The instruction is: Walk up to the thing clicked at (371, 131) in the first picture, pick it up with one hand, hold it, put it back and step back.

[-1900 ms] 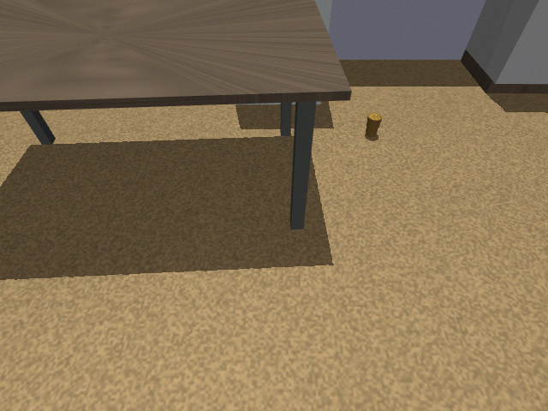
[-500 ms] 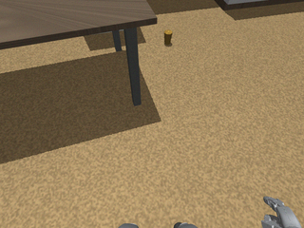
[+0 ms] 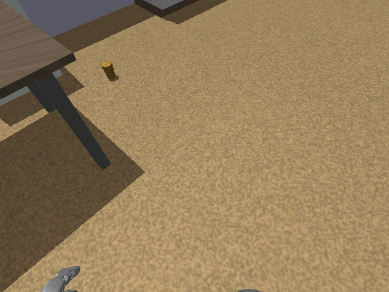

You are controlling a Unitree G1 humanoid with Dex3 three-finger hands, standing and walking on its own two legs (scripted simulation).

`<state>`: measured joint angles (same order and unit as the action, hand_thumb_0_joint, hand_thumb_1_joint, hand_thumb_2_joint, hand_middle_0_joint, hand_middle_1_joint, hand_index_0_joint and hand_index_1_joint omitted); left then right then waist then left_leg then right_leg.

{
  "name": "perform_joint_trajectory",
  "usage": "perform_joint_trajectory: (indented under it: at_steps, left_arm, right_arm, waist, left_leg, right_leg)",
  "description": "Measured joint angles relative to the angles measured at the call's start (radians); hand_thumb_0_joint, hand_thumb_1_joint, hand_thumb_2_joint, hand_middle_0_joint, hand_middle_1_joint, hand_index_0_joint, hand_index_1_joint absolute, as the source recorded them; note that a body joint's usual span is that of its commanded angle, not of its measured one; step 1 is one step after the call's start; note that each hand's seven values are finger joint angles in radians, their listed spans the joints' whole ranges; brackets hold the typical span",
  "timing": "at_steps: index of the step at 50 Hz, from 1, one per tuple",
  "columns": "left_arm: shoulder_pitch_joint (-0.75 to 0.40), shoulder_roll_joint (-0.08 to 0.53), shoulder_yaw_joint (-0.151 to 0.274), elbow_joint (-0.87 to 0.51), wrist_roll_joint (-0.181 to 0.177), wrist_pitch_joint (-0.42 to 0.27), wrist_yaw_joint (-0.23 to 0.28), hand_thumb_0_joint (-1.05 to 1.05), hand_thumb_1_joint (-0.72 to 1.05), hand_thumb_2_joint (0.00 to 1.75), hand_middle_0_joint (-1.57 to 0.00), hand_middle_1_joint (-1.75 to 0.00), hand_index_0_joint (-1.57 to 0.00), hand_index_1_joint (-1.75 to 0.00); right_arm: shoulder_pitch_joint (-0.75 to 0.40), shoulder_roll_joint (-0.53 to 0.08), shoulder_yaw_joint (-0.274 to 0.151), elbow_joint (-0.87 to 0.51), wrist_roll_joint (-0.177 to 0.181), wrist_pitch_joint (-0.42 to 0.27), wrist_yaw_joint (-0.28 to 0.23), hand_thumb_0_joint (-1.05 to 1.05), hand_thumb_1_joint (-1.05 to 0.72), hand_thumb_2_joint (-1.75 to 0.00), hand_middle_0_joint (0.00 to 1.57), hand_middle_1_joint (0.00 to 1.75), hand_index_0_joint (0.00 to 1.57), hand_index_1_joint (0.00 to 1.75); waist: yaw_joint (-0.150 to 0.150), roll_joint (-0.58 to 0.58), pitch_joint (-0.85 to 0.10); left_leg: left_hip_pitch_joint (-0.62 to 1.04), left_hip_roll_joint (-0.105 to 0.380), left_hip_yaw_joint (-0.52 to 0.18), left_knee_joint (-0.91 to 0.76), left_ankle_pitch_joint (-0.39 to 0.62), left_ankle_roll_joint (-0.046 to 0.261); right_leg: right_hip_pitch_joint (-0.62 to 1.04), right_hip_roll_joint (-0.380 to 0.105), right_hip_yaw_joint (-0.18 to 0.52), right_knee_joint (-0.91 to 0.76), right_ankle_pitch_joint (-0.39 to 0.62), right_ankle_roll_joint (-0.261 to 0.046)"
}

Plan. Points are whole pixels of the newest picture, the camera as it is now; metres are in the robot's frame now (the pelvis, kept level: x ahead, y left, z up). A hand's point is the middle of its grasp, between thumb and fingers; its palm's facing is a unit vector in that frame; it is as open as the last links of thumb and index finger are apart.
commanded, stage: walk up
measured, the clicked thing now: (109, 70) +1.80 +0.67 -0.69
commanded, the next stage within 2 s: stand in 1.78 s
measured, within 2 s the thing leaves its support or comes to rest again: neither
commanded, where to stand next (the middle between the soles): +0.08 +0.00 m, yaw -25 degrees
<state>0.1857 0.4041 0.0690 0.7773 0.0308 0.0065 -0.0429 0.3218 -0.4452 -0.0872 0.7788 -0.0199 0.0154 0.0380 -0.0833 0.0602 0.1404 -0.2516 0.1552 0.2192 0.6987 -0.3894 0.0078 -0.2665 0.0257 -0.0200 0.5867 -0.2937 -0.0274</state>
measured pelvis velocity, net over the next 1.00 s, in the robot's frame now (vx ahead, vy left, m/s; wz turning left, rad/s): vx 0.03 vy -0.01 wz -0.40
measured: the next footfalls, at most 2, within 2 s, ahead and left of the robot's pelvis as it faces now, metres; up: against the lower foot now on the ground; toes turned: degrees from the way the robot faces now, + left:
left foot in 0.38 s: +0.15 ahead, +0.10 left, +0.00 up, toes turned -11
right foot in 0.78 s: +0.05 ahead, -0.13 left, +0.00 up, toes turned -20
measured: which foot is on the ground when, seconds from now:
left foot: up 0.00-0.36, down 0.38-0.82, up 0.84-1.00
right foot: down 0.00-0.40, up 0.42-0.76, down 0.78-1.00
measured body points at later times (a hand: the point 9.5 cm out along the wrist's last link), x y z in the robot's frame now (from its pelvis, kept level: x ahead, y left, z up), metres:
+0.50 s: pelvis +0.05 +0.02 +0.00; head +0.12 +0.03 +0.44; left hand +0.21 +0.30 -0.14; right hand +0.08 -0.31 -0.09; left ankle +0.11 +0.11 -0.72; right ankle +0.00 -0.11 -0.66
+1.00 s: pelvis +0.03 -0.01 -0.01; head +0.06 -0.06 +0.44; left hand +0.23 +0.25 -0.09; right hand +0.01 -0.33 -0.14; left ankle +0.08 +0.15 -0.68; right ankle +0.02 -0.12 -0.72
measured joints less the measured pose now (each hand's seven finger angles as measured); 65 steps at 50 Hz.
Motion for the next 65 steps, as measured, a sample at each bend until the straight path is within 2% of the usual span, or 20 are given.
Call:
perform_joint_trajectory:
  at_steps: [1,4,10,18,20,22,24,28,32,36,39,41,44,47,51,55,59,62,63,65]
  left_arm:
    - [-0.002,-0.01,-0.002,-0.004,0.002,-0.009,0.004,0.0,0.9,0.9,-0.2,-0.3,-0.2,-0.3]
    - [0.019,-0.028,-0.011,-0.021,-0.007,-0.015,0.013,0.0,0.9,0.9,-0.2,-0.3,-0.2,-0.3]
    - [0.061,-0.049,-0.024,-0.026,-0.013,-0.008,0.027,0.0,0.9,0.89,-0.2,-0.3,-0.21,-0.3]
    - [0.08,-0.016,-0.021,-0.056,-0.013,0.01,0.04,0.0,0.9,0.89,-0.2,-0.31,-0.21,-0.3]
    - [0.065,0.004,-0.014,-0.047,-0.025,0.02,0.05,0.0,0.9,0.9,-0.2,-0.31,-0.21,-0.3]
    - [0.051,0.005,-0.012,-0.034,-0.03,0.028,0.065,0.0,0.9,0.9,-0.2,-0.3,-0.21,-0.3]
    - [0.053,0.005,-0.022,-0.019,-0.028,0.029,0.069,0.0,0.9,0.9,-0.2,-0.3,-0.2,-0.3]
    - [0.062,0.017,-0.021,0.003,-0.03,0.029,0.054,0.0,0.9,0.9,-0.2,-0.3,-0.2,-0.3]
    - [0.07,0.018,-0.019,0.016,-0.031,0.019,0.047,0.0,0.9,0.9,-0.2,-0.3,-0.2,-0.3]
    - [0.074,0.016,-0.021,0.03,-0.026,0.007,0.049,0.0,0.9,0.9,-0.2,-0.3,-0.2,-0.3]
    - [0.08,0.018,-0.016,0.038,-0.02,-0.005,0.054,0.0,0.9,0.9,-0.2,-0.3,-0.2,-0.3]
    - [0.073,0.0,-0.012,0.049,-0.011,-0.014,0.058,0.0,0.9,0.9,-0.2,-0.3,-0.2,-0.3]
    - [0.076,-0.008,-0.023,0.043,-0.004,-0.024,0.059,0.0,0.9,0.9,-0.2,-0.3,-0.2,-0.3]
    - [0.066,-0.025,-0.032,0.045,-0.004,-0.026,0.061,0.0,0.9,0.9,-0.2,-0.3,-0.21,-0.3]
    - [0.038,-0.039,-0.037,0.036,0.002,-0.029,0.058,0.0,0.9,0.9,-0.2,-0.3,-0.21,-0.3]
    - [0.014,-0.039,-0.034,0.027,0.005,-0.026,0.053,0.0,0.9,0.89,-0.2,-0.3,-0.21,-0.3]
    - [-0.012,-0.017,-0.026,0.054,-0.014,-0.005,0.052,0.0,0.9,0.9,-0.2,-0.3,-0.21,-0.3]
    - [-0.017,-0.025,-0.032,0.104,-0.023,0.006,0.052,0.0,0.9,0.9,-0.2,-0.3,-0.21,-0.3]
    - [-0.016,-0.026,-0.034,0.116,-0.023,0.003,0.048,0.0,0.9,0.9,-0.2,-0.3,-0.21,-0.3]
    - [-0.014,-0.023,-0.034,0.138,-0.024,-0.008,0.042,0.0,0.9,0.9,-0.2,-0.3,-0.2,-0.3]
  right_arm:
    - [-0.005,0.001,-0.001,0.009,0.005,0.01,-0.003,0.01,-0.9,-0.9,0.2,0.3,0.2,0.3]
    - [-0.011,0.019,0.017,0.024,0.009,0.027,-0.007,0.01,-0.91,-0.9,0.2,0.3,0.2,0.3]
    - [-0.025,0.033,0.041,0.02,0.002,0.007,-0.005,0.01,-0.91,-0.9,0.2,0.3,0.2,0.3]
    - [-0.069,0.045,0.032,0.013,0.0,-0.013,-0.033,0.01,-0.91,-0.9,0.2,0.3,0.2,0.3]
    - [-0.085,0.067,0.028,0.013,-0.008,-0.025,-0.04,0.01,-0.91,-0.9,0.2,0.3,0.2,0.3]
    - [-0.102,0.079,0.038,0.002,-0.007,-0.03,-0.036,0.01,-0.91,-0.9,0.2,0.3,0.2,0.3]
    - [-0.118,0.085,0.042,-0.007,-0.002,-0.033,-0.032,0.01,-0.91,-0.9,0.2,0.3,0.2,0.3]
    - [-0.122,0.098,0.051,-0.03,-0.003,-0.04,-0.035,0.01,-0.9,-0.9,0.21,0.3,0.2,0.3]
    - [-0.118,0.08,0.053,-0.042,-0.005,-0.035,-0.03,0.01,-0.9,-0.9,0.21,0.31,0.2,0.3]
    - [-0.115,0.055,0.048,-0.055,-0.008,-0.015,-0.023,0.01,-0.9,-0.9,0.21,0.31,0.2,0.3]
    - [-0.113,0.041,0.046,-0.055,0.001,0.008,-0.019,0.01,-0.9,-0.9,0.21,0.31,0.2,0.3]
    - [-0.122,0.029,0.039,-0.035,0.012,0.026,-0.021,0.01,-0.9,-0.9,0.21,0.3,0.2,0.3]
    - [-0.136,0.041,0.042,-0.001,0.017,0.052,-0.031,0.01,-0.91,-0.9,0.2,0.3,0.2,0.3]
    - [-0.149,0.039,0.047,0.024,0.028,0.045,-0.028,0.01,-0.91,-0.9,0.2,0.3,0.2,0.3]
    - [-0.14,0.032,0.052,0.059,0.023,0.03,-0.028,0.01,-0.91,-0.9,0.2,0.3,0.2,0.3]
    - [-0.118,0.032,0.056,0.106,0.014,0.017,-0.029,0.01,-0.91,-0.9,0.2,0.3,0.2,0.3]
    - [-0.109,0.07,0.058,0.154,-0.004,-0.01,-0.036,0.01,-0.91,-0.9,0.2,0.3,0.2,0.3]
    - [-0.085,0.077,0.071,0.166,-0.009,-0.025,-0.028,0.01,-0.91,-0.9,0.2,0.3,0.2,0.3]
    - [-0.084,0.077,0.074,0.172,-0.01,-0.025,-0.026,0.01,-0.91,-0.9,0.2,0.3,0.2,0.3]
    - [-0.095,0.078,0.079,0.18,-0.006,-0.026,-0.024,0.01,-0.91,-0.9,0.2,0.3,0.2,0.3]
  waist:
    - [-0.001,0.011,0.009]
    - [0.031,-0.013,-0.001]
    - [0.053,-0.018,-0.023]
    - [0.079,-0.053,-0.014]
    - [0.08,-0.108,0.003]
    - [0.091,-0.126,0.022]
    - [0.088,-0.117,0.034]
    - [0.082,-0.12,0.033]
    - [0.084,-0.107,0.034]
    - [0.079,-0.075,0.034]
    - [0.075,-0.049,0.022]
    - [0.069,0.007,0.025]
    - [0.084,0.002,0.01]
    - [0.087,0.005,0.008]
    - [0.087,0.009,-0.001]
    - [0.085,-0.008,-0.017]
    - [0.089,-0.105,-0.017]
    - [0.071,-0.108,-0.047]
    - [0.071,-0.107,-0.053]
    - [0.081,-0.114,-0.056]
  left_leg:
    - [-0.027,-0.004,-0.049,0.081,-0.034,-0.003]
    - [-0.106,-0.072,-0.147,0.279,-0.12,-0.017]
    - [-0.201,-0.083,-0.226,0.282,-0.023,-0.022]
    - [-0.142,-0.14,-0.228,0.053,0.055,0.006]
    - [-0.117,-0.17,-0.202,0.017,0.076,0.017]
    - [-0.109,-0.16,-0.177,0.024,0.061,0.022]
    - [-0.088,-0.132,-0.17,0.007,0.061,0.025]
    - [-0.049,-0.11,-0.152,-0.072,0.095,0.024]
    - [-0.035,-0.1,-0.13,-0.091,0.099,0.024]
    - [-0.048,-0.084,-0.106,-0.031,0.064,0.016]
    - [-0.077,-0.064,-0.095,0.058,0.016,0.001]
    - [-0.099,-0.03,-0.125,0.129,-0.009,0.0]
    - [-0.146,-0.089,-0.197,0.268,-0.154,0.003]
    - [-0.164,-0.115,-0.244,0.329,-0.145,0.0]
    - [-0.146,-0.111,-0.269,0.294,-0.112,-0.013]
    - [-0.072,-0.107,-0.254,0.13,-0.11,-0.018]
    - [0.014,-0.151,-0.205,-0.032,0.007,-0.032]
    - [0.023,-0.131,-0.216,-0.05,0.012,-0.029]
    - [0.028,-0.121,-0.215,-0.053,0.011,-0.03]
    - [0.039,-0.108,-0.198,-0.058,0.011,-0.038]
  right_leg:
    - [0.005,0.012,0.003,0.013,-0.008,0.0]
    - [0.018,0.015,0.065,0.02,-0.021,-0.011]
    - [0.062,0.043,0.124,-0.034,-0.006,-0.013]
    - [-0.004,0.083,0.163,0.11,-0.099,0.005]
    - [-0.036,0.064,0.184,0.192,-0.129,0.01]
    - [-0.09,0.082,0.189,0.326,-0.2,0.007]
    - [-0.135,0.094,0.15,0.457,-0.238,0.011]
    - [-0.183,0.063,0.136,0.552,-0.185,0.013]
    - [-0.163,0.011,0.131,0.443,-0.139,0.028]
    - [-0.111,-0.023,0.074,0.279,-0.134,0.031]
    - [-0.044,-0.011,0.032,0.14,-0.071,0.014]
    - [-0.036,0.025,0.012,0.148,-0.075,0.006]
    - [-0.063,0.018,0.043,0.185,-0.086,-0.009]
    - [-0.071,0.014,0.07,0.159,-0.058,-0.008]
    - [-0.089,0.018,0.081,0.129,-0.028,-0.005]
    - [-0.106,0.022,0.077,0.129,-0.02,0.001]
    - [-0.115,-0.009,0.116,0.165,-0.03,0.017]
    - [-0.088,0.009,0.102,0.146,-0.099,0.006]
    - [-0.066,0.01,0.095,0.117,-0.091,0.001]
    - [-0.041,0.009,0.096,0.061,0.021,0.013]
